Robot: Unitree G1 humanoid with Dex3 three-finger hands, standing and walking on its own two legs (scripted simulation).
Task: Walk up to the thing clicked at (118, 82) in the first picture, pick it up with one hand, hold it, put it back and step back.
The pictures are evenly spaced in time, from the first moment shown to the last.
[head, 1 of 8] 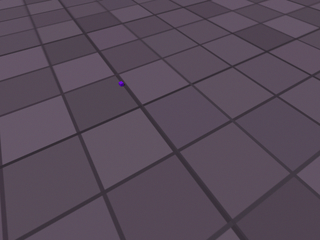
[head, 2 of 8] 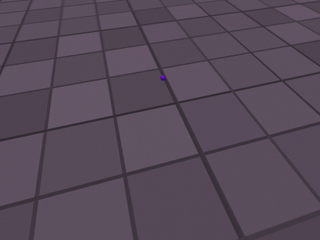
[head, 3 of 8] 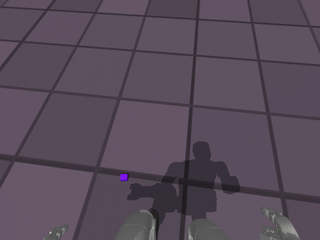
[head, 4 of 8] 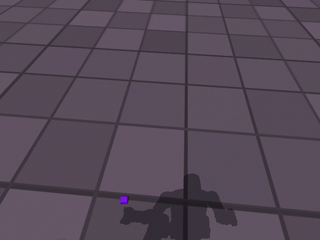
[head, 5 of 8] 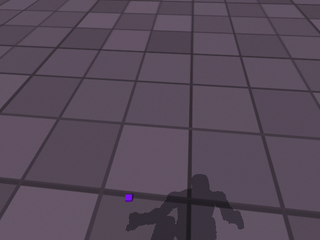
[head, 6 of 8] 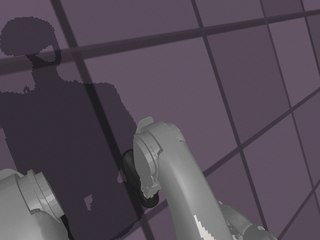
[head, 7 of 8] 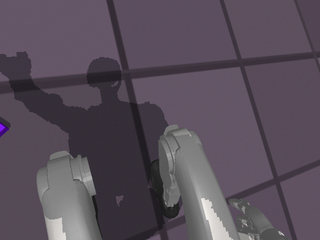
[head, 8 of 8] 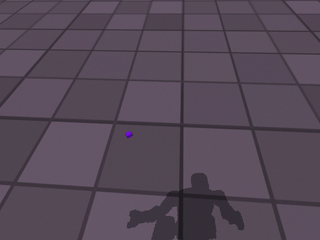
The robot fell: no
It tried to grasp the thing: yes
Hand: left
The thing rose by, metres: 0.68
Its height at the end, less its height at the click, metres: +0.00
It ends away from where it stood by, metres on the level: 0.11
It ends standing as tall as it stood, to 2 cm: yes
